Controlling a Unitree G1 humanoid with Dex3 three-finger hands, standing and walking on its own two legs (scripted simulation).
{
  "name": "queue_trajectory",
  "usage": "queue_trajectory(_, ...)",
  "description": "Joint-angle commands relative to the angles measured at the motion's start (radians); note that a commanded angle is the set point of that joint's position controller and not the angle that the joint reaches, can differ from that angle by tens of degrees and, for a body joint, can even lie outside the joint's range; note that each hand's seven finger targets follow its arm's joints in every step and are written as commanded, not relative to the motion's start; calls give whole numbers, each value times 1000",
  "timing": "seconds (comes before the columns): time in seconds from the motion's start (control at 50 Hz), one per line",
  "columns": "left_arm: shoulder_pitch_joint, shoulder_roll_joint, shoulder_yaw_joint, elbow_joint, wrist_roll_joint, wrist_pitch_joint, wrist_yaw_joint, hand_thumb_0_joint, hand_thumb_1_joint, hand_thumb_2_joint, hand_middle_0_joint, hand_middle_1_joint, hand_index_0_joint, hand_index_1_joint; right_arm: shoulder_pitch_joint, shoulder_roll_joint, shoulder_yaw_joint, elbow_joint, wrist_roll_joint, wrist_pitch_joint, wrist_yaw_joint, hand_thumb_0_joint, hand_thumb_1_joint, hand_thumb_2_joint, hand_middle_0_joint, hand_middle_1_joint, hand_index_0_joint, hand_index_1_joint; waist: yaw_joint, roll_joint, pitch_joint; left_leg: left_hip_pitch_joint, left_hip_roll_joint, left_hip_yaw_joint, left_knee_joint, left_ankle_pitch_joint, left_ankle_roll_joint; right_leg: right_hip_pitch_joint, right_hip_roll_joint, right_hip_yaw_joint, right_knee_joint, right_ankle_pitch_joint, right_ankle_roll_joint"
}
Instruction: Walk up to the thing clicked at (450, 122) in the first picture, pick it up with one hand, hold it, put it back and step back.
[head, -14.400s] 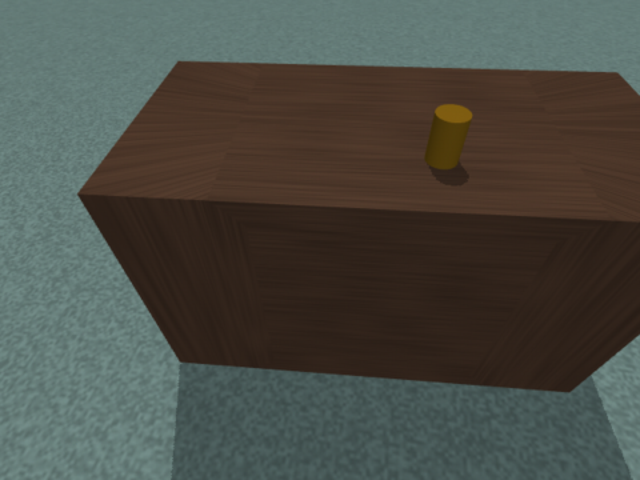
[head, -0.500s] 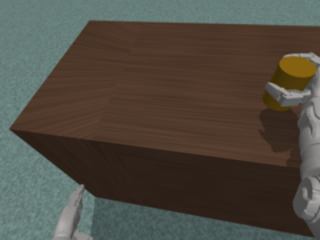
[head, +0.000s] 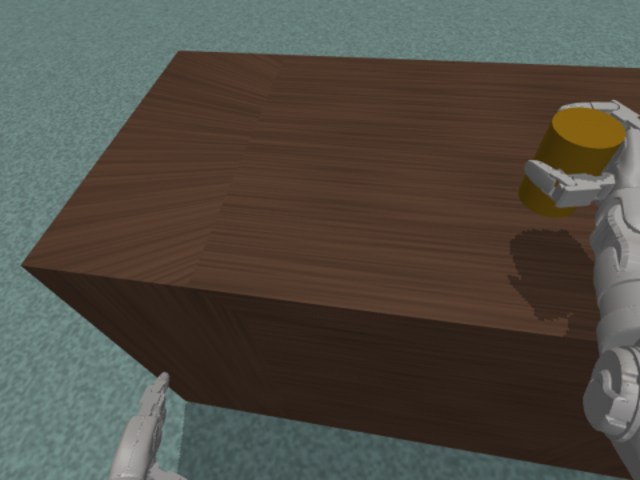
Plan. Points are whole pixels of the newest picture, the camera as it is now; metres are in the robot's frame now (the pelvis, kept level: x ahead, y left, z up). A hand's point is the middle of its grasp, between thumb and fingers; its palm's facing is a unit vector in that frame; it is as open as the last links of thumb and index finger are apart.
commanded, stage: lift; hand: right
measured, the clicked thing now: (565, 165) +0.50 -0.21 +0.13
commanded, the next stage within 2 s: hold in 1.40 s
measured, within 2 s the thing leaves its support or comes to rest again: neither
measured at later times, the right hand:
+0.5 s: hand (595, 143) +0.44 -0.19 +0.21, palm faces +0.17 +0.99 -0.02, open 9.9 cm
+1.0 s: hand out of the picture +0.36 -0.18 +0.26, palm faces +0.18 +0.98 -0.02, open 9.9 cm
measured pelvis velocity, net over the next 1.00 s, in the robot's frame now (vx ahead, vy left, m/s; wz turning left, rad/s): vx -0.02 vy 0.01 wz -0.03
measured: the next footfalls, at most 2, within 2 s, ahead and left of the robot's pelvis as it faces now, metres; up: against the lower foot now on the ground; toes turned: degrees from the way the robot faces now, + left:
none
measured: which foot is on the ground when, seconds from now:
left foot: down 0.00-1.00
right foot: down 0.00-1.00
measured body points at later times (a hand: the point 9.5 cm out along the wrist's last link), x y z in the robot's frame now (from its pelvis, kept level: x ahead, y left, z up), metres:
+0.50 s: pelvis +0.01 +0.00 +0.01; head +0.02 +0.02 +0.46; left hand +0.16 +0.26 -0.06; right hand +0.43 -0.24 +0.21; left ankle -0.02 +0.14 -0.71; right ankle +0.03 -0.13 -0.71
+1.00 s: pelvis -0.02 +0.01 +0.02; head -0.04 +0.04 +0.47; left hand +0.15 +0.27 -0.05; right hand +0.35 -0.23 +0.26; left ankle -0.02 +0.14 -0.71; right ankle +0.03 -0.13 -0.71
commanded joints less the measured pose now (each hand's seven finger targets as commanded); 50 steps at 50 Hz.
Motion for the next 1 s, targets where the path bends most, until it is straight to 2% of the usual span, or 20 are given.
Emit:
queue_trajectory(0.0, -20, 163, 105, -136, -3, -52, 15, 0, -530, 44, -47, -59, -54, -51, -547, -282, -32, -330, 31, -78, 9, 0, -179, -1339, 1287, 1457, 1332, 1457, -1, -88, -488, 71, -24, 39, -92, 400, 7, 421, 35, -16, -41, 319, -40)
queue_trajectory(0.06, -31, 126, 69, -118, -8, -51, 10, 0, -539, 50, -46, -58, -51, -53, -534, -248, -17, -359, 39, -61, 11, 0, -191, -1324, 1282, 1443, 1325, 1443, -24, -112, -489, 91, -20, 39, -95, 433, 7, 435, 38, -19, -42, 363, -39)
queue_trajectory(0.14, -56, 158, 97, -116, -14, -46, 17, 0, -534, 46, -45, -58, -51, -51, -512, -239, -14, -412, 47, -38, 4, 0, -210, -1304, 1275, 1423, 1314, 1423, -35, -75, -510, 128, -20, 46, -106, 444, 6, 460, 36, -16, -65, 374, -39)
queue_trajectory(0.18, -24, 99, 50, -85, -17, -40, 11, 0, -537, 49, -44, -57, -49, -52, -483, -211, 2, -423, 48, -22, 0, 0, -201, -1299, 1273, 1421, 1313, 1421, -52, -86, -471, 148, -14, 41, -115, 438, 4, 435, 43, -26, -74, 353, -39)
queue_trajectory(0.28, -17, 154, 106, -83, -24, -37, 20, 0, -532, 45, -41, -55, -46, -49, -393, -206, -7, -536, 66, 39, 5, 0, -213, -1286, 1278, 1415, 1315, 1415, -63, -58, -478, 172, -14, 51, -124, 488, 1, 501, 38, -22, -88, 432, -40)
queue_trajectory(0.32, -33, 117, 76, -93, -26, -35, 14, 0, -531, 43, -42, -56, -48, -49, -386, -155, 24, -607, 74, 69, 6, 0, -224, -1293, 1281, 1419, 1317, 1419, -72, -67, -441, 167, -16, 55, -133, 470, 6, 514, 37, -22, -102, 440, -37)
queue_trajectory(0.38, -21, 142, 103, -88, -30, -33, 17, 0, -531, 43, -40, -55, -47, -49, -342, -148, 21, -686, 85, 123, 1, 0, -235, -1300, 1292, 1428, 1328, 1428, -81, -38, -434, 180, -16, 59, -142, 490, 3, 536, 34, -21, -111, 467, -40)
queue_trajectory(0.4, -23, 108, 74, -73, -31, -31, 11, 0, -535, 46, -40, -55, -45, -49, -324, -129, 36, -707, 86, 144, 1, 0, -251, -1296, 1298, 1427, 1333, 1427, -93, -47, -398, 193, -10, 55, -147, 497, 1, 515, 40, -28, -115, 458, -41)
queue_trajectory(0.44, -45, 146, 114, -100, -33, -37, 15, 0, -534, 44, -41, -55, -46, -49, -316, -122, 29, -747, 90, 186, -5, 0, -240, -1303, 1294, 1431, 1331, 1431, -83, -34, -385, 187, -12, 57, -156, 474, 1, 531, 37, -25, -126, 443, -41)
queue_trajectory(0.5, -51, 115, 83, -101, -39, -32, 9, 0, -531, 43, -39, -53, -45, -47, -284, -114, 29, -823, 95, 247, -13, 0, -228, -1313, 1306, 1447, 1345, 1447, -102, -17, -330, 206, -3, 54, -174, 428, -3, 497, 46, -34, -148, 358, -41)
queue_trajectory(0.58, -30, 150, 122, -103, -43, -35, 15, 0, -525, 40, -36, -51, -43, -44, -239, -99, 28, -900, 108, 319, -14, 0, -234, -1321, 1324, 1462, 1363, 1462, -93, -3, -289, 191, -2, 56, -198, 343, 0, 505, 49, -32, -178, 266, -40)
queue_trajectory(0.64, -44, 93, 69, -54, -44, -39, 7, 0, -529, 43, -35, -51, -41, -45, -211, -58, 52, -955, 115, 367, -10, 0, -186, -1320, 1314, 1464, 1356, 1464, -107, -22, -226, 186, 0, 59, -209, 285, 4, 479, 51, -30, -200, 208, -39)
queue_trajectory(0.68, -76, 136, 105, -81, -44, -50, 14, 0, -528, 44, -33, -49, -39, -43, -191, -86, 24, -974, 116, 394, -14, 0, -178, -1317, 1314, 1463, 1356, 1463, -103, -2, -255, 190, 2, 54, -218, 261, 3, 498, 51, -28, -207, 184, -40)
queue_trajectory(0.72, -92, 134, 100, -79, -43, -56, 18, 0, -529, 43, -35, -50, -40, -44, -248, -85, 35, -1074, 124, 406, -17, 0, -208, -1313, 1318, 1458, 1357, 1458, -103, -15, -254, 191, 5, 51, -229, 221, 7, 505, 56, -28, -215, 144, -38)
queue_trajectory(0.8, -109, 133, 93, -62, -43, -65, 27, 0, -526, 41, -33, -49, -39, -42, -195, -100, 15, -1077, 125, 449, -28, 0, -183, -1308, 1312, 1456, 1352, 1456, -127, -11, -240, 210, 3, 59, -234, 197, 10, 502, 57, -24, -227, 132, -35)
queue_trajectory(0.84, -109, 147, 107, -36, -42, -72, 30, 0, -526, 41, -31, -48, -37, -41, -179, -68, 36, -1108, 130, 474, -30, 0, -157, -1293, 1295, 1442, 1336, 1442, -120, -1, -243, 205, 1, 58, -236, 197, 11, 519, 53, -22, -232, 134, -34)
queue_trajectory(0.86, -121, 125, 82, -44, -43, -77, 29, 0, -523, 39, -31, -47, -37, -40, -189, -69, 36, -1121, 132, 483, -31, 0, -175, -1292, 1301, 1442, 1340, 1442, -123, -18, -219, 203, 4, 58, -242, 191, 10, 509, 59, -27, -230, 126, -35)
queue_trajectory(0.9, -132, 165, 119, -38, -43, -85, 37, 0, -524, 39, -31, -46, -37, -40, -163, -84, 17, -1114, 131, 508, -32, 0, -172, -1287, 1295, 1436, 1334, 1436, -118, 19, -230, 210, 5, 57, -242, 212, 5, 524, 58, -23, -229, 146, -37)
queue_trajectory(0.94, -136, 130, 81, -41, -41, -88, 33, 0, -531, 42, -32, -46, -36, -41, -173, -73, 27, -1153, 132, 525, -29, 0, -164, -1297, 1295, 1444, 1337, 1444, -127, 12, -224, 223, 9, 54, -247, 221, 4, 520, 62, -26, -227, 158, -37)
queue_trajectory(0.98, -140, 134, 88, -29, -42, -96, 35, 0, -527, 41, -31, -45, -35, -40, -161, -61, 30, -1159, 134, 546, -29, 0, -166, -1292, 1298, 1442, 1339, 1442, -127, 18, -197, 212, 5, 58, -255, 187, 5, 516, 58, -23, -242, 130, -35)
